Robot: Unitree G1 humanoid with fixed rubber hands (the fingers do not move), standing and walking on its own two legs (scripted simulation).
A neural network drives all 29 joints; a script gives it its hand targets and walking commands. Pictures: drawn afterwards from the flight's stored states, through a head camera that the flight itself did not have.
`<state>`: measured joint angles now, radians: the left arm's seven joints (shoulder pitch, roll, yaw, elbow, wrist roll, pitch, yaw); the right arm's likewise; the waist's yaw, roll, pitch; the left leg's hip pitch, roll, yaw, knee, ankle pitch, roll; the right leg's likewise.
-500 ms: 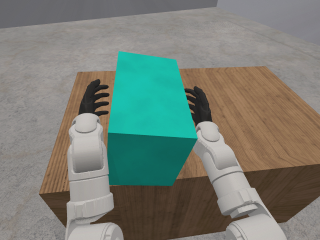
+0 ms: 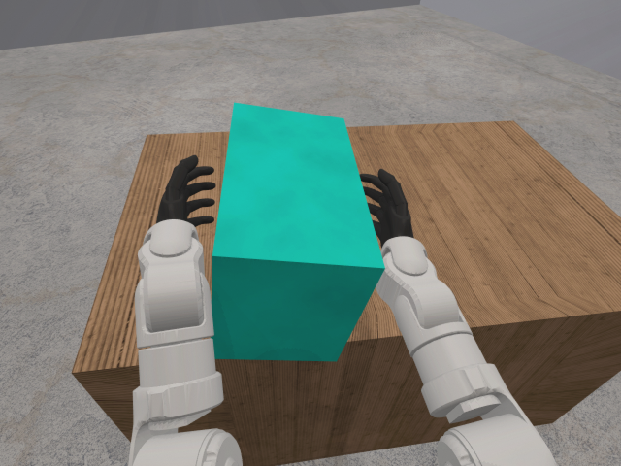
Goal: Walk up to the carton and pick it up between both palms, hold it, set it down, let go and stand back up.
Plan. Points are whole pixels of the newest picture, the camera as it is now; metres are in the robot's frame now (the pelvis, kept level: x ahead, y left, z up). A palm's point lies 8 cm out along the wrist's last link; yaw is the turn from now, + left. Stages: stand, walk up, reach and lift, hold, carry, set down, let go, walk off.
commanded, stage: hold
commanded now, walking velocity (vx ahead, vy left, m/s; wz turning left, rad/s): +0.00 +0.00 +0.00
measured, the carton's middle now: (283, 227) +0.42 +0.00 +0.11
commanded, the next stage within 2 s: none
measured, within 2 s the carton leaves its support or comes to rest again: neither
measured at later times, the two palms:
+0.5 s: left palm (173, 222) +0.36 +0.13 +0.19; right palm (392, 232) +0.35 -0.13 +0.15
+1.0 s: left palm (172, 219) +0.36 +0.13 +0.19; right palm (390, 230) +0.36 -0.13 +0.15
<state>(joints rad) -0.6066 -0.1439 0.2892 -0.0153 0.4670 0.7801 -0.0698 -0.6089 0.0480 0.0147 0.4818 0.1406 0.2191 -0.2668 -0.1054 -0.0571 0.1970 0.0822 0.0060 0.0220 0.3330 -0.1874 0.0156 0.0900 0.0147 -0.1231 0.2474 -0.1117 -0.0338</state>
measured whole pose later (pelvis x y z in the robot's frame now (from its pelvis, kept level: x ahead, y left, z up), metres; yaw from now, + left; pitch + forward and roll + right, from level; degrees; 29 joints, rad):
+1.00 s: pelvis +0.00 +0.01 +0.00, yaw +0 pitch -13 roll -1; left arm -0.60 -0.15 0.27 -0.04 0.46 0.78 -0.06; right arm -0.59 0.04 0.02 0.44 0.14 0.22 -0.27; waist -0.11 -0.04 0.19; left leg 0.07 0.00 0.02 0.33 -0.19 0.02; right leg 0.09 0.01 -0.13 0.24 -0.11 -0.03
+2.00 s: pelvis +0.00 +0.00 +0.00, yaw +0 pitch -12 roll -1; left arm -0.61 -0.13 0.27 -0.03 0.44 0.77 -0.07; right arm -0.61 0.04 0.02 0.44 0.14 0.22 -0.27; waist -0.10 -0.05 0.18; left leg 0.06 0.00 0.03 0.33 -0.18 0.02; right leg 0.07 0.01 -0.13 0.25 -0.11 -0.03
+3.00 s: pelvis +0.01 +0.00 +0.00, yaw +1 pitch -13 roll -1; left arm -0.61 -0.14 0.29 -0.06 0.47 0.81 -0.09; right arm -0.61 0.04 0.03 0.43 0.14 0.25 -0.28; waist -0.11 -0.05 0.17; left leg 0.09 0.00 0.03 0.32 -0.19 0.02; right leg 0.09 0.01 -0.13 0.25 -0.13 -0.03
